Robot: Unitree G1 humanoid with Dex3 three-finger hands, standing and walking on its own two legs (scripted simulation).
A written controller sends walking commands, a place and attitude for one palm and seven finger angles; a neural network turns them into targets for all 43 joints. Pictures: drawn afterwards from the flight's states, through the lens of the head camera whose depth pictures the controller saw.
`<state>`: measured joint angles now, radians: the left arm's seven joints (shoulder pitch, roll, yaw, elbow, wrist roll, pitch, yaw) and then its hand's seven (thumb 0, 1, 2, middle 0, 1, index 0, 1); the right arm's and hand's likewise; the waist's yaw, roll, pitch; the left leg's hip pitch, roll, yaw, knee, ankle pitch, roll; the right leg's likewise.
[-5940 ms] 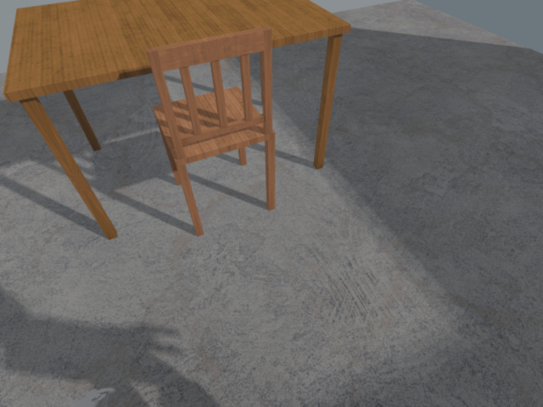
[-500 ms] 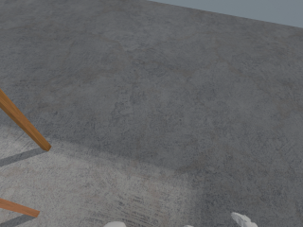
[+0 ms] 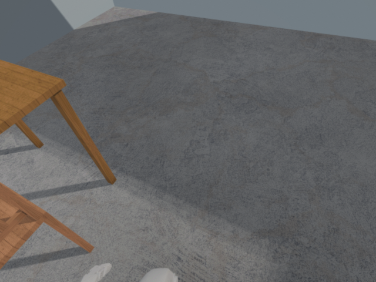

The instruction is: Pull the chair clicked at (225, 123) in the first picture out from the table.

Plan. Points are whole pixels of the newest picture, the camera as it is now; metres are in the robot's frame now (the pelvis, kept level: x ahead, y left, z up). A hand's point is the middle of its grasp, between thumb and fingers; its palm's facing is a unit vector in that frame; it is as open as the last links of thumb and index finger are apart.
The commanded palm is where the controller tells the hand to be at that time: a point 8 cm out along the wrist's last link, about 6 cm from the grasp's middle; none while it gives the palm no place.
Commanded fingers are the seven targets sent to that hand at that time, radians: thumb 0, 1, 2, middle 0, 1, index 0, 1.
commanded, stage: turn to face it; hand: left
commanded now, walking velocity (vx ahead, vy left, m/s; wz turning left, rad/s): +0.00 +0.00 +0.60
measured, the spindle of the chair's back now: out of the picture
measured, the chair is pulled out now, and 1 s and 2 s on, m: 0.00 0.00 0.00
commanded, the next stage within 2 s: take the last steps up to it in 1.86 s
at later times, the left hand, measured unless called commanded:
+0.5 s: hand out of the picture -0.05 +0.28 -0.18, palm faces +0.34 -0.91 -0.25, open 7.4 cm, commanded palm none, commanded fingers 0.00 0.90 0.90 -0.20 -0.30 -0.20 -0.30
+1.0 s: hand out of the picture -0.04 +0.22 -0.13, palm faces +0.54 -0.79 -0.30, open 7.4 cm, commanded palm none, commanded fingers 0.00 0.90 0.90 -0.20 -0.30 -0.20 -0.30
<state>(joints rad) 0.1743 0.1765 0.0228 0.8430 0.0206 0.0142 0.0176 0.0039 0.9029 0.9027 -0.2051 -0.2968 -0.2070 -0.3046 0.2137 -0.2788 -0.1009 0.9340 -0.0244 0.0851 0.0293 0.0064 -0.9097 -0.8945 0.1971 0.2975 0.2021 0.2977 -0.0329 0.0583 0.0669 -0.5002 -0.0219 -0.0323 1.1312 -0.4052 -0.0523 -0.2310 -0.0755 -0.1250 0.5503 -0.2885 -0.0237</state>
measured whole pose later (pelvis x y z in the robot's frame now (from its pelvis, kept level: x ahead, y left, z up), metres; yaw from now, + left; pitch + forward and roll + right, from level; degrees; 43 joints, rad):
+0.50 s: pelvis -0.03 +0.05 +0.00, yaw +17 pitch -1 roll -2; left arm 0.23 0.28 0.08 0.94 0.02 0.08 0.01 0.01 0.91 0.90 -0.20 -0.30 -0.20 -0.30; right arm 0.15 -0.22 -0.05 0.90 -0.02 0.03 0.01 0.00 -0.91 -0.89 0.20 0.30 0.20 0.30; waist 0.02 -0.04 0.08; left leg -0.26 0.00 0.03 0.55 -0.28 0.05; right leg -0.48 -0.12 -0.07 1.13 -0.43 0.09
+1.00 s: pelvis -0.02 -0.01 +0.00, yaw +35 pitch -1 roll +1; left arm 0.18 0.18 0.02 0.85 0.02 0.02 0.02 0.00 0.90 0.90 -0.21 -0.30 -0.21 -0.30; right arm 0.25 -0.28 -0.10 0.94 -0.03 0.09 0.03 0.01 -0.91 -0.89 0.20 0.30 0.20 0.30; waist -0.04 0.06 0.05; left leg -0.52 -0.03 -0.05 1.16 -0.37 -0.05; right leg -0.21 -0.07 -0.12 0.51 -0.29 -0.01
